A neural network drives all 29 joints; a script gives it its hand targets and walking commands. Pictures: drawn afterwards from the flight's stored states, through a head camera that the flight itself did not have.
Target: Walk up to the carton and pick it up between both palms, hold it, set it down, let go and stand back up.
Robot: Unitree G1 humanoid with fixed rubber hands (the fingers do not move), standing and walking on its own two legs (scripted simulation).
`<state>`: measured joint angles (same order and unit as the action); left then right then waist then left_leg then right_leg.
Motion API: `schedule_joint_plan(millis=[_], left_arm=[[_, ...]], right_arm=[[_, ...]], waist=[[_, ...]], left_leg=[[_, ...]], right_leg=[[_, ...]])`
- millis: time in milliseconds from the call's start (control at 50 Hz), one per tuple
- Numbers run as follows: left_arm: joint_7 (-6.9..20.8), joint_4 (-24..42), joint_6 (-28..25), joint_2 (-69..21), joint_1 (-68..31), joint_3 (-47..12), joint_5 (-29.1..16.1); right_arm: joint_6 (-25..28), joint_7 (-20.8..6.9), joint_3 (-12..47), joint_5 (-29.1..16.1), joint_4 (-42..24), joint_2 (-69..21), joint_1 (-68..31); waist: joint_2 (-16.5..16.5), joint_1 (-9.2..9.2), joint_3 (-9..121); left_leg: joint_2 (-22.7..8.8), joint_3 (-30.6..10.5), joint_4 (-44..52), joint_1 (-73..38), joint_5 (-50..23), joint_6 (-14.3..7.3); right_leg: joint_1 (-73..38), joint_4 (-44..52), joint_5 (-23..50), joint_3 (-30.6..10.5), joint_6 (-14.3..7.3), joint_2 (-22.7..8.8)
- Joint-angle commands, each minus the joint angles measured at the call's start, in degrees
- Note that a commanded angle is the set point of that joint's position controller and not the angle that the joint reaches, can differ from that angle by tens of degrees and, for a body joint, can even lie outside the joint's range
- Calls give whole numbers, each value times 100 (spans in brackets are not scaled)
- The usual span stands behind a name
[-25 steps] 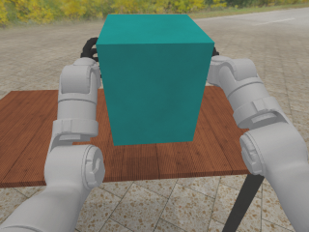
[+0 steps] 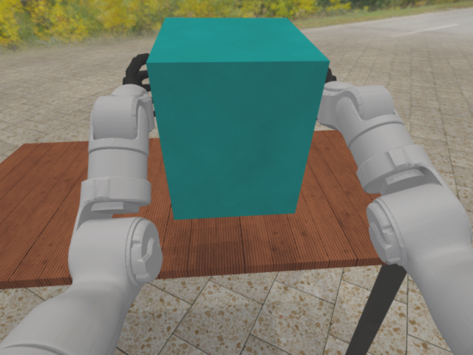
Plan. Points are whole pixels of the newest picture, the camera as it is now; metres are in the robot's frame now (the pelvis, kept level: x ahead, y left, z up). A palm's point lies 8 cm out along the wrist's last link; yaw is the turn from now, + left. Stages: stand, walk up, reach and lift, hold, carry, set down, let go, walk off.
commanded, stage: hold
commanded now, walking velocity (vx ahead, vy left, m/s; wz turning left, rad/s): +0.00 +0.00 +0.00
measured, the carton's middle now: (231, 117) +0.38 +0.01 +0.29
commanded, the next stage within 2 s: none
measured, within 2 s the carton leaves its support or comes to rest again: neither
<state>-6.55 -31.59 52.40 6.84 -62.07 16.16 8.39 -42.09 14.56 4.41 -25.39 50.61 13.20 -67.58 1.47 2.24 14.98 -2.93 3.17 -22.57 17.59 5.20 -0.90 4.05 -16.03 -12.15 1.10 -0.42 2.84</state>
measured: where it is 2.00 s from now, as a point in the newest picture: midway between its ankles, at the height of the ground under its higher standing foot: outside the picture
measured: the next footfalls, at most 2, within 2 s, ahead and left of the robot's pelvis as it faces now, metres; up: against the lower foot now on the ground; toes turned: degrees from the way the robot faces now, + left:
none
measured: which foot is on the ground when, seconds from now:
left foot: down 0.00-1.00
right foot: down 0.00-1.00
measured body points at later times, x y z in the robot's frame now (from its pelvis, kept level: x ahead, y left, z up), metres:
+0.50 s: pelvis +0.00 +0.00 +0.00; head -0.09 +0.02 +0.44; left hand +0.39 +0.16 +0.32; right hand +0.39 -0.14 +0.31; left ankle +0.07 +0.10 -0.74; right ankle -0.04 -0.12 -0.74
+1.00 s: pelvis +0.00 +0.00 +0.00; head -0.09 +0.02 +0.44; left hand +0.39 +0.16 +0.33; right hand +0.39 -0.13 +0.32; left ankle +0.07 +0.10 -0.74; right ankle -0.04 -0.12 -0.74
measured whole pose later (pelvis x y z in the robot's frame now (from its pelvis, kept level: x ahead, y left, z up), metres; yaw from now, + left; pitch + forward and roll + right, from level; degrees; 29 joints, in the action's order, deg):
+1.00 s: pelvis +0.00 +0.00 +0.00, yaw +0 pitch +0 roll -2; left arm -6.2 -32.0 51.6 6.9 -61.8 16.4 8.3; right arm -41.9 14.7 5.8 -25.7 50.3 13.4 -67.4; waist 0.8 2.3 14.8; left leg -2.8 3.2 -22.8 17.7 5.6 -1.0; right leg 3.9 -15.8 -12.2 0.9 -0.2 2.7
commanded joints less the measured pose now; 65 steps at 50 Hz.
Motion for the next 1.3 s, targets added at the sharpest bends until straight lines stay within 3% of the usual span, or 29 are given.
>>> schedule_joint_plan(millis=[0, 20, 40, 100, 160, 200, 240, 300, 320, 380, 500, 540, 640, 660, 700, 860, 880, 940, 980, 1000, 1040, 1060, 1080, 1100, 1140, 1200, 1240, 1260, 1280], left_arm=[[1030, 578, -514, -3425, -4875, -1366, -1119], [1020, 752, -543, -3480, -4846, -1474, -1163], [1019, 773, -545, -3599, -4842, -1563, -1246], [1071, 397, -588, -3551, -4917, -1385, -1167], [1024, 936, -568, -3701, -4829, -1630, -1284], [1065, 920, -521, -3409, -4723, -1433, -1148], [1045, 1159, -509, -3497, -4800, -1616, -1243], [1011, 1216, -502, -3609, -4725, -1658, -1244], [951, 1524, -499, -3815, -4873, -1930, -1352], [907, 1501, -441, -3741, -4918, -1903, -1359], [941, 1122, -424, -3586, -4741, -1572, -1167], [884, 1527, -465, -3715, -4831, -1819, -1272], [884, 1434, -428, -3784, -4797, -1869, -1311], [944, 909, -381, -3641, -4741, -1615, -1169], [955, 1338, -482, -3699, -4996, -1816, -1346], [1044, 456, -479, -3527, -4536, -1296, -1074], [1035, 786, -552, -3473, -4646, -1395, -1142], [979, 1148, -553, -3641, -4794, -1643, -1273], [1004, 992, -468, -3426, -4670, -1509, -1113], [989, 1400, -490, -3573, -4872, -1745, -1236], [1006, 1180, -413, -3574, -4754, -1663, -1147], [1009, 1098, -431, -3477, -4824, -1620, -1136], [1028, 1198, -453, -3565, -4738, -1634, -1177], [983, 1630, -467, -3770, -4790, -1955, -1329], [990, 1410, -417, -3638, -4705, -1790, -1247], [989, 1690, -421, -3791, -4889, -2010, -1384], [1007, 1079, -366, -3677, -4787, -1651, -1150], [986, 1306, -428, -3702, -4852, -1776, -1265], [957, 1305, -441, -3760, -4804, -1827, -1292]], right_arm=[[549, -806, 270, -857, -2060, -3372, -5982], [586, -814, 341, -914, -2161, -3447, -5887], [617, -806, 314, -932, -2299, -3374, -5940], [609, -782, 224, -841, -2170, -3431, -6117], [631, -733, 435, -1055, -2567, -3390, -6030], [541, -697, 426, -1067, -2261, -3371, -5696], [584, -724, 426, -1138, -2453, -3221, -5805], [606, -781, 471, -1121, -2603, -3354, -5847], [634, -795, 426, -1111, -2727, -3313, -5845], [541, -798, 356, -1086, -2524, -3328, -5689], [562, -815, 494, -1070, -2508, -3419, -5899], [621, -811, 520, -1179, -2799, -3474, -5906], [626, -827, 471, -1135, -2777, -3362, -5939], [543, -804, 312, -960, -2345, -3287, -5818], [619, -819, 392, -991, -2516, -3428, -5948], [588, -782, 325, -917, -2292, -3299, -6015], [663, -785, 500, -994, -2562, -3413, -6059], [671, -762, 555, -1133, -2786, -3481, -6125], [557, -751, 523, -1116, -2409, -3417, -5802], [581, -773, 465, -1113, -2533, -3358, -5815], [552, -773, 375, -1048, -2399, -3290, -5719], [535, -788, 269, -958, -2187, -3278, -5655], [549, -789, 374, -1018, -2259, -3371, -5587], [597, -796, 418, -1093, -2590, -3370, -5634], [525, -778, 484, -1133, -2451, -3306, -5681], [563, -763, 455, -1170, -2799, -3281, -5786], [490, -801, 278, -993, -2324, -3267, -5729], [600, -848, 455, -1062, -2665, -3348, -5981], [608, -840, 450, -1035, -2623, -3407, -5894]], waist=[[-33, 73, 1780], [57, 20, 1983], [170, 160, 2120], [28, 97, 1874], [207, 200, 2388], [226, 108, 2060], [353, 201, 2114], [341, 61, 2346], [567, 204, 2535], [515, 302, 2343], [147, -49, 2017], [367, 26, 2491], [350, 116, 2576], [323, 128, 1972], [198, 152, 2332], [35, -1, 1893], [-23, -66, 2266], [216, 71, 2538], [128, -12, 2031], [288, 164, 2400], [432, 141, 2096], [263, 218, 1933], [276, 139, 1972], [471, 279, 2411], [384, 198, 2176], [508, 298, 2426], [462, 194, 1804], [356, 95, 2207], [350, 199, 2240]], left_leg=[[262, -526, -113, -2510, -571, 117], [235, -568, -143, -2506, -830, 150], [214, -623, -162, -2581, -910, 218], [251, -575, -130, -2467, -747, 156], [252, -619, -377, -2902, -1581, 284], [297, -546, -304, -2806, -1380, 284], [239, -604, -243, -2830, -1338, 307], [186, -632, -209, -2679, -1174, 334], [187, -676, -289, -2822, -1424, 419], [204, -675, -332, -3044, -1337, 425], [225, -596, -152, -2534, -937, 232], [202, -623, -268, -2706, -1365, 308], [176, -650, -290, -2894, -1221, 344], [209, -598, -187, -2693, -852, 283], [224, -627, -214, -2669, -831, 265], [270, -567, -136, -2460, -822, 185], [250, -557, -223, -2545, -1182, 183], [260, -593, -383, -2837, -1617, 294], [258, -565, -253, -2689, -1299, 266], [223, -587, -267, -2853, -1321, 316], [206, -603, -213, -2730, -1114, 337], [217, -609, -153, -2669, -904, 293], [235, -604, -188, -2608, -1031, 297], [212, -663, -268, -2820, -1397, 368], [216, -658, -288, -2831, -1434, 369], [216, -659, -328, -2848, -1466, 430], [220, -622, -128, -2616, -790, 334], [194, -619, -185, -2598, -955, 316], [216, -658, -221, -2650, -1083, 311]], right_leg=[[1472, 560, 596, -430, 330, 71], [1321, 515, 763, -418, 311, 110], [1297, 455, 954, -375, 301, 137], [1398, 500, 855, -378, 313, 76], [1104, 353, 1655, -354, 323, 206], [1170, 401, 1636, -376, 357, 115], [1251, 393, 1375, -335, 311, 170], [1104, 350, 1178, -297, 278, 230], [1162, 294, 1364, -323, 234, 234], [1450, 383, 1327, -312, 274, 194], [1301, 425, 895, -350, 323, 167], [1130, 293, 1330, -321, 299, 250], [1274, 337, 1210, -345, 262, 229], [1401, 475, 878, -334, 280, 177], [1358, 400, 817, -367, 316, 140], [1235, 460, 902, -373, 330, 136], [1102, 378, 1281, -382, 340, 123], [1065, 283, 1681, -320, 314, 228], [1129, 382, 1426, -316, 331, 197], [1154, 323, 1349, -306, 318, 239], [1269, 422, 1093, -384, 285, 168], [1357, 445, 945, -336, 290, 166], [1194, 425, 1098, -370, 309, 162], [1141, 307, 1442, -338, 283, 215], [1152, 328, 1474, -320, 279, 229], [1145, 289, 1455, -303, 284, 248], [1364, 444, 857, -317, 277, 174], [1242, 365, 920, -308, 272, 191], [1318, 362, 1070, -293, 286, 199]])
